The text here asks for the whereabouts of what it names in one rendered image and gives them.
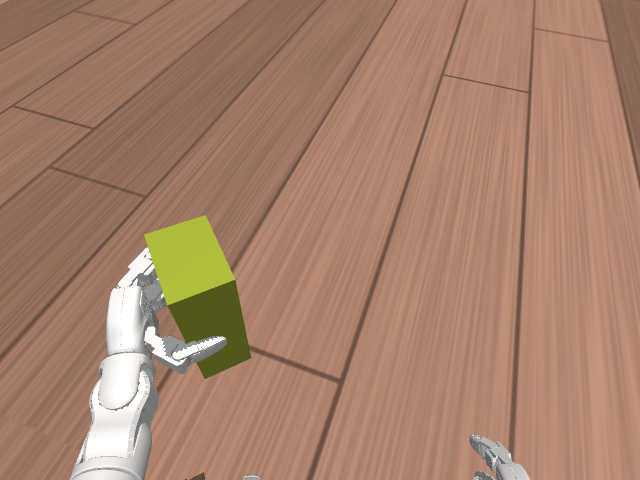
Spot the left robot hand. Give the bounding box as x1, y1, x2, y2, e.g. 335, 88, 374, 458
106, 248, 227, 375

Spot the left robot arm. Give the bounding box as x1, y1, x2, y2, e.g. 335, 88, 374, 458
69, 352, 159, 480

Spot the carton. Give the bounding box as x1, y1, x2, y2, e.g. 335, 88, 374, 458
144, 215, 251, 379

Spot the right robot hand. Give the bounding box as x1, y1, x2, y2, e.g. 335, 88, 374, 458
469, 434, 531, 480

